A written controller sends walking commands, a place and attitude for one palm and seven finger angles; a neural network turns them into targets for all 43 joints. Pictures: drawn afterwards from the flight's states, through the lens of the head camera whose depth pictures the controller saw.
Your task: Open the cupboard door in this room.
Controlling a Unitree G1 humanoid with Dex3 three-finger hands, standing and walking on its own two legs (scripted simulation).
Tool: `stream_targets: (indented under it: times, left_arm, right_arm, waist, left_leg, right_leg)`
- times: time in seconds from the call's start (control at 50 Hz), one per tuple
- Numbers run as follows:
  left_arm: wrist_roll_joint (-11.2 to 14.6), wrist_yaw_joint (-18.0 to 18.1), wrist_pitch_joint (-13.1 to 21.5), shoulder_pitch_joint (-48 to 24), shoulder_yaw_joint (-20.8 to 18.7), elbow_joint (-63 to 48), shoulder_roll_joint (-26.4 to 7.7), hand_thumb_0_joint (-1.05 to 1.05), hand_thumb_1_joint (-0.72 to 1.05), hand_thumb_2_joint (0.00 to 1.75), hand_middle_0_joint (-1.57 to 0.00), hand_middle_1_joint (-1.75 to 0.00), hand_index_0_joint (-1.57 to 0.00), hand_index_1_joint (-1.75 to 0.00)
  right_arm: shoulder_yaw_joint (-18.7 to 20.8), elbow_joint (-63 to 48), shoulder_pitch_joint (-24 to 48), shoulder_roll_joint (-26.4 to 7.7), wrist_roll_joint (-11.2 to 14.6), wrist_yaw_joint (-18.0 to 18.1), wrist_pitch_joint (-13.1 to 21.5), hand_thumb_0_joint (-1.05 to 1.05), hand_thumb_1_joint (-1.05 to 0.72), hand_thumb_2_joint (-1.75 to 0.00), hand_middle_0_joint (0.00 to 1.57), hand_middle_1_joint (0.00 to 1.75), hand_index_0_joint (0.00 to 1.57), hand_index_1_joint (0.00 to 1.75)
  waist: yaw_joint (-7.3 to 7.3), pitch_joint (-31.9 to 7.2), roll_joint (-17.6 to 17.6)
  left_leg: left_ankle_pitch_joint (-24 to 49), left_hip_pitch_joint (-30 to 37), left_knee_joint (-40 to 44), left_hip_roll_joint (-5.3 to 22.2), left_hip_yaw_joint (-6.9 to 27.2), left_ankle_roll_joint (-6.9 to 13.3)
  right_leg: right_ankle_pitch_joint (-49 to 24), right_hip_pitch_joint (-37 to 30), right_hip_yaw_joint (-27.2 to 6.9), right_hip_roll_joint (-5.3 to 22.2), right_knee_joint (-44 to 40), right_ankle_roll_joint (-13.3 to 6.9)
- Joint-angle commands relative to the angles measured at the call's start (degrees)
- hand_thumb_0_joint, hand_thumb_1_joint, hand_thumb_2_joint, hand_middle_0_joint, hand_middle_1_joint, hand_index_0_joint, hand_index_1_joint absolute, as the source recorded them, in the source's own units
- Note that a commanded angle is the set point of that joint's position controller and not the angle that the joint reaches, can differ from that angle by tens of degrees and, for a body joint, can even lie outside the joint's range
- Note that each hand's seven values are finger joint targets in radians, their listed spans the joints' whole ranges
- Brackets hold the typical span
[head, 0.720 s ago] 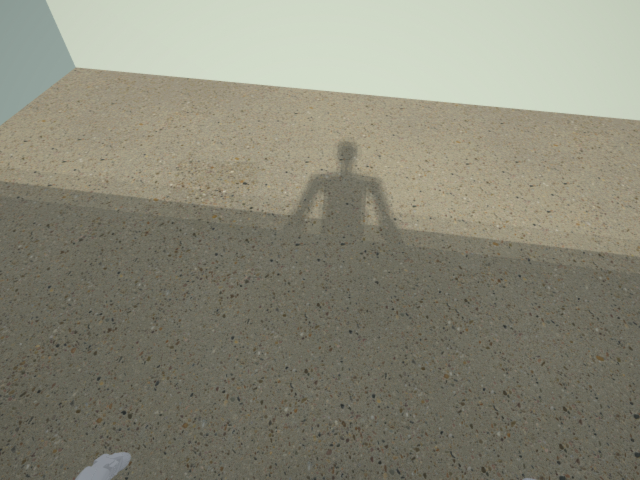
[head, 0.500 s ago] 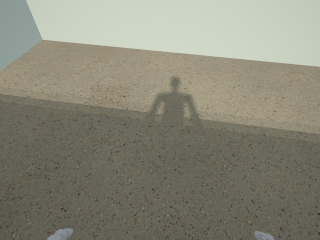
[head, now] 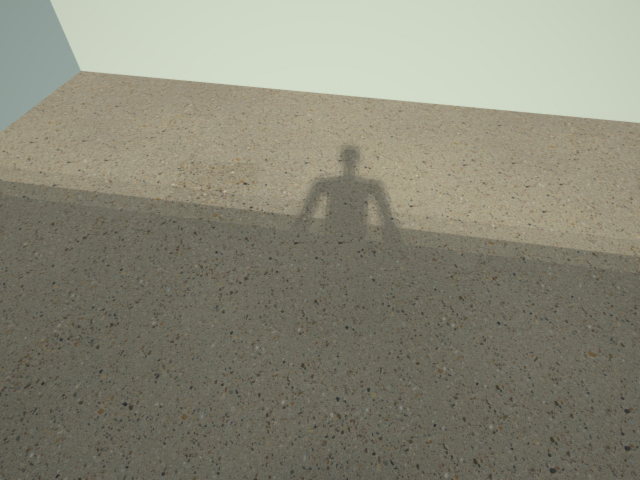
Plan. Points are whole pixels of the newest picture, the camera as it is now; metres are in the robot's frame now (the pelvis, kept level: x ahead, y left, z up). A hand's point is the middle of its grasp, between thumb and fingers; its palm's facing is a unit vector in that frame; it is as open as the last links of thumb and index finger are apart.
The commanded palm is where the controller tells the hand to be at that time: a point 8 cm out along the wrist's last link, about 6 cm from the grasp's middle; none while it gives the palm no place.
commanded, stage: stand and wait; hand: left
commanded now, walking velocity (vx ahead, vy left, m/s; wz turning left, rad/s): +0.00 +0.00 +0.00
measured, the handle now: out of the picture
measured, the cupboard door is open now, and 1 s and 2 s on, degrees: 0 0 0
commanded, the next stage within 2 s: turn or walk to find it in 0.18 s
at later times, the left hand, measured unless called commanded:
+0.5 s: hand out of the picture +0.06 +0.23 -0.18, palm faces +0.04 -0.96 -0.27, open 7.4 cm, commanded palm none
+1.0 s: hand out of the picture -0.03 +0.18 -0.15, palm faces +0.30 -0.90 -0.31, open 7.4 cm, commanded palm none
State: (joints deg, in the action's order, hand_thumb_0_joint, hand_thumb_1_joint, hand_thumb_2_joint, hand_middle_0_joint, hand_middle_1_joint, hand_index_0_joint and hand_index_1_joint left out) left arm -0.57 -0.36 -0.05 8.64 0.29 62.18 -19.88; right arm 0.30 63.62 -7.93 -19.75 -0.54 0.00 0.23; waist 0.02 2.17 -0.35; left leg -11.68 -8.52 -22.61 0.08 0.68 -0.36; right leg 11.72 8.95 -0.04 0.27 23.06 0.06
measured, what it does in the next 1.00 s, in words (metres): steps on the spot, turning left: right foot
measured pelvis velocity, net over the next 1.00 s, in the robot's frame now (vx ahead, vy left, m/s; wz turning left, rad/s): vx -0.04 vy -0.04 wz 0.30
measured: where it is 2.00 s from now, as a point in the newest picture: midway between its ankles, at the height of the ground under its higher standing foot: outside the picture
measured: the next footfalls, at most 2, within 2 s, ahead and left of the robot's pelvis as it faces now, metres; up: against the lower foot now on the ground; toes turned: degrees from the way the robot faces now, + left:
right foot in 0.88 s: +0.00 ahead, -0.13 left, +0.00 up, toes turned +13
left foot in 1.32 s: -0.11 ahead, +0.10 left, +0.00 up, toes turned +31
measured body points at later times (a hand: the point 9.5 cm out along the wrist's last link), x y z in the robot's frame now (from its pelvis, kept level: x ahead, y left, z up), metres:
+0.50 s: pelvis -0.01 +0.01 -0.01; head +0.01 +0.02 +0.44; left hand +0.05 +0.28 -0.16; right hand +0.06 -0.26 -0.15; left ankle +0.01 +0.12 -0.74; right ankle +0.01 -0.12 -0.74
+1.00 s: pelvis -0.04 -0.04 -0.01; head -0.02 -0.07 +0.44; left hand -0.04 +0.23 -0.13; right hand +0.08 -0.29 -0.16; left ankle -0.05 +0.11 -0.67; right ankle -0.04 -0.14 -0.74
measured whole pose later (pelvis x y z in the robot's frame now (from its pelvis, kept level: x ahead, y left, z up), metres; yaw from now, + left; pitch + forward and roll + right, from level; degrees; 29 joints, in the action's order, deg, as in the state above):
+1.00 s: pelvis -0.04 -0.04 -0.01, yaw +17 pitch -1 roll +2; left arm -1.1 1.8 -1.0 13.1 -1.8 52.7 -11.5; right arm 5.4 55.9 -13.5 -14.9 -1.1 -0.4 -4.2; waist 0.9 2.1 2.0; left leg -22.0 -30.0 -59.8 -3.6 4.7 -2.3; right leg 18.4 10.2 3.7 1.9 29.6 -1.8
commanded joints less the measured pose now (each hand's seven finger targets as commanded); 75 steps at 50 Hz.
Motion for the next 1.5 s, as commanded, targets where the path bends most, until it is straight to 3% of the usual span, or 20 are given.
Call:
stream_targets:
  times: [0.0,0.26,0.44,0.5,0.56,0.64,0.72,0.8,0.82,0.86,0.88,0.94,0.98,1.18,1.26,1.28,1.3,1.32,1.34,1.48]
  left_arm:
    - [-0.02,0.86,1.49,-3.65,-2.24,-4.01,-11.87,0.0,0.9,0.9,-0.2,-0.3,-0.2,-0.3]
    - [-0.13,1.24,0.6,-1.87,-2.33,-4.35,-9.15,0.0,0.9,0.9,-0.2,-0.3,-0.2,-0.3]
    - [-0.35,2.32,-1.18,1.18,-3.02,-8.36,-6.99,0.0,0.9,0.9,-0.2,-0.3,-0.2,-0.3]
    - [-0.41,2.41,-1.52,-0.12,-3.17,-10.42,-5.37,0.0,0.9,0.9,-0.2,-0.3,-0.2,-0.3]
    - [-0.25,2.51,-1.67,-0.99,-3.05,-12.35,-2.15,0.0,0.9,0.9,-0.2,-0.3,-0.2,-0.3]
    - [-0.13,2.28,-1.57,1.12,-3.59,-11.96,0.02,0.0,0.9,0.9,-0.2,-0.3,-0.2,-0.3]
    - [0.34,2.16,-1.26,1.15,-3.44,-12.79,2.22,0.0,0.9,0.9,-0.2,-0.3,-0.2,-0.3]
    - [0.56,2.38,-0.96,6.66,-3.95,-11.99,1.83,0.0,0.9,0.9,-0.2,-0.3,-0.2,-0.3]
    - [0.37,2.53,-0.8,8.76,-4.52,-11.41,0.42,0.0,0.9,0.9,-0.2,-0.3,-0.2,-0.3]
    - [-1.1,3.02,-0.04,8.6,-6.05,-12.55,-8.12,0.0,0.9,0.9,-0.2,-0.3,-0.2,-0.3]
    - [-0.59,3.19,-0.2,7.12,-5.54,-13.33,-6.82,0.0,0.9,0.9,-0.2,-0.3,-0.2,-0.3]
    - [-0.56,2.84,0.59,1.4,-4.18,-14.08,-1.86,0.0,0.9,0.9,-0.2,-0.3,-0.2,-0.3]
    - [-0.67,2.76,0.86,3.0,-4.02,-13.81,-0.94,0.0,0.9,0.9,-0.2,-0.3,-0.2,-0.3]
    - [-1.5,2.63,0.28,11.25,-5.2,-11.0,-4.12,0.0,0.9,0.9,-0.2,-0.3,-0.2,-0.3]
    - [-1.04,2.45,-0.09,9.63,-5.74,-10.48,-4.67,0.0,0.9,0.9,-0.2,-0.3,-0.2,-0.3]
    - [-0.52,2.33,-0.34,9.5,-5.57,-10.57,-3.72,0.0,0.9,0.9,-0.2,-0.3,-0.2,-0.3]
    - [-0.02,2.03,-0.66,10.04,-5.12,-12.27,-0.38,0.0,0.9,0.9,-0.2,-0.3,-0.2,-0.3]
    - [-0.37,2.22,-1.12,7.56,-3.95,-13.92,2.13,0.0,0.9,0.9,-0.2,-0.3,-0.2,-0.3]
    - [-0.63,2.37,-1.72,6.45,-4.32,-13.88,0.69,0.0,0.9,0.9,-0.2,-0.3,-0.2,-0.3]
    - [-0.33,1.22,-2.03,5.87,-4.87,-10.8,1.5,0.0,0.9,0.9,-0.2,-0.3,-0.2,-0.3]
  right_arm:
    - [1.95,-3.8,3.9,-11.77,-0.06,0.62,1.63,0.0,-0.9,-0.9,0.2,0.3,0.2,0.3]
    - [1.61,-4.15,2.43,-8.51,-0.18,0.22,0.81,0.0,-0.9,-0.9,0.2,0.3,0.2,0.3]
    - [2.26,-7.36,-2.89,-3.64,-0.26,0.02,-1.39,0.0,-0.9,-0.9,0.2,0.3,0.2,0.3]
    - [2.82,-8.46,-4.59,-4.01,-0.45,-0.09,-1.51,0.0,-0.9,-0.9,0.2,0.3,0.2,0.3]
    - [4.12,-9.49,-6.73,-7.12,-0.64,0.46,-0.95,0.0,-0.9,-0.9,0.2,0.3,0.2,0.3]
    - [4.57,-10.84,-5.32,-5.44,-0.72,1.41,-1.08,0.0,-0.9,-0.9,0.2,0.3,0.2,0.3]
    - [5.34,-11.0,-7.52,-4.71,-0.95,1.51,-1.54,0.0,-0.9,-0.9,0.2,0.3,0.2,0.3]
    - [5.94,-12.12,-5.85,-4.17,-0.6,0.88,-2.09,0.0,-0.9,-0.9,0.2,0.3,0.2,0.3]
    - [5.81,-12.7,-5.11,-2.87,-0.29,0.65,-2.29,0.0,-0.9,-0.9,0.2,0.3,0.2,0.3]
    - [5.37,-15.23,-4.16,2.19,-0.28,0.4,-2.31,0.0,-0.9,-0.9,0.2,0.3,0.2,0.3]
    - [6.1,-15.0,-2.21,-0.7,-0.98,0.34,-2.31,0.0,-0.9,-0.9,0.2,0.3,0.2,0.3]
    - [5.99,-11.42,-5.18,0.53,-0.63,-0.6,-3.29,0.0,-0.9,-0.9,0.2,0.3,0.2,0.3]
    - [5.64,-10.79,-5.95,1.92,-0.54,-0.88,-3.42,0.0,-0.9,-0.9,0.2,0.3,0.2,0.3]
    - [3.96,-13.11,2.86,2.84,-0.03,-0.85,-2.99,0.0,-0.9,-0.9,0.2,0.3,0.2,0.3]
    - [3.8,-12.11,-2.08,2.07,0.21,-0.56,-1.77,0.0,-0.9,-0.9,0.2,0.3,0.2,0.3]
    - [4.19,-11.24,-5.2,0.0,0.03,-0.54,-1.15,0.0,-0.9,-0.9,0.2,0.3,0.2,0.3]
    - [5.43,-11.22,-7.48,-5.88,-0.44,-0.26,-0.48,0.0,-0.9,-0.9,0.2,0.3,0.2,0.3]
    - [6.19,-10.55,-9.97,-8.92,0.15,0.22,-0.96,0.0,-0.9,-0.9,0.2,0.3,0.2,0.3]
    - [5.93,-10.18,-10.22,-7.85,-0.22,0.31,-1.4,0.0,-0.9,-0.9,0.2,0.3,0.2,0.3]
    - [4.49,-11.99,-3.59,-2.72,-0.24,1.38,-0.39,0.0,-0.9,-0.9,0.2,0.3,0.2,0.3]
  waist:
    - [-0.01,-2.01,-0.41]
    - [-0.32,-2.24,-0.27]
    - [0.27,-5.22,-4.95]
    - [1.27,-4.15,0.55]
    - [1.91,-2.22,13.48]
    - [0.84,-5.5,10.11]
    - [2.01,-7.86,8.78]
    - [-0.2,-8.91,8.98]
    - [-1.21,-8.22,6.31]
    - [-2.3,-3.99,-17.09]
    - [-2.29,-2.37,-9.62]
    - [1.82,1.91,-8.05]
    - [1.75,2.28,-7.52]
    - [-2.84,0.21,-10.8]
    - [-0.4,-4.9,-9.55]
    - [1.26,-7.73,-4.29]
    - [2.23,-10.29,11.3]
    - [3.01,-9.79,17.26]
    - [3.23,-9.18,10.19]
    - [0.24,-3.01,9.14]
  left_leg:
    - [1.74,-1.09,4.63,6.13,5.55,2.23]
    - [4.23,-4.76,1.91,5.81,6.18,1.99]
    - [6.29,-8.54,-11.0,2.74,3.97,0.86]
    - [9.11,-8.79,-7.27,5.13,9.64,2.62]
    - [14.86,-6.32,6.11,14.97,29.22,11.58]
    - [16.77,-2.03,2.68,11.73,24.74,12.02]
    - [20.75,1.21,0.96,10.04,25.48,11.54]
    - [14.74,-4.72,-1.59,5.89,23.6,7.54]
    - [6.56,-12.19,-2.99,3.56,21.6,5.0]
    - [-18.65,-31.06,-27.84,-6.79,4.35,-2.22]
    - [-19.19,-27.46,-36.52,-2.98,6.65,-1.34]
    - [-10.19,-24.63,-45.99,-0.73,4.03,-1.89]
    - [-7.75,-24.48,-46.51,-0.58,1.78,-2.63]
    - [-14.45,-17.65,-25.63,1.18,-3.74,-2.94]
    - [-5.49,-5.8,-6.64,0.14,-5.53,-1.52]
    - [4.42,2.48,0.78,2.1,-3.47,-0.69]
    - [23.45,12.9,2.69,15.76,13.02,4.46]
    - [44.99,12.74,1.13,23.44,20.24,10.64]
    - [39.78,9.57,-0.17,23.26,14.35,12.79]
    - [28.14,2.08,2.79,12.2,8.59,8.99]
  right_leg:
    - [0.58,1.08,-7.09,6.63,-5.55,-1.97]
    - [0.24,0.67,-5.55,7.44,-3.09,-1.18]
    - [-5.34,2.82,-5.43,14.32,1.24,-4.01]
    - [-0.85,6.64,-0.12,10.14,8.09,-1.64]
    - [19.44,14.67,1.49,0.89,28.71,1.78]
    - [17.43,17.3,-1.68,1.68,33.49,2.1]
    - [17.08,13.93,-0.74,-0.25,23.03,2.52]
    - [6.83,1.78,0.96,-1.53,5.35,2.44]
    - [2.66,-5.99,0.32,0.42,-1.04,1.85]
    - [2.14,-9.21,-24.93,25.85,-9.94,-7.32]
    - [-2.27,-0.24,-20.8,27.01,-8.61,-9.35]
    - [-10.77,4.29,-8.28,17.07,-5.8,-7.57]
    - [-15.39,3.01,-3.42,15.24,-4.36,-6.59]
    - [-22.87,-2.77,-1.1,19.1,-0.62,-9.09]
    - [-26.14,-2.38,2.88,17.73,7.88,-5.02]
    - [-21.09,1.63,5.95,15.83,14.72,-2.07]
    - [3.12,15.62,9.35,8.84,26.3,2.24]
    - [26.49,22.32,5.64,5.15,34.21,3.98]
    - [24.75,20.68,2.86,6.31,39.09,3.0]
    - [10.73,20.54,1.63,5.43,40.18,4.93]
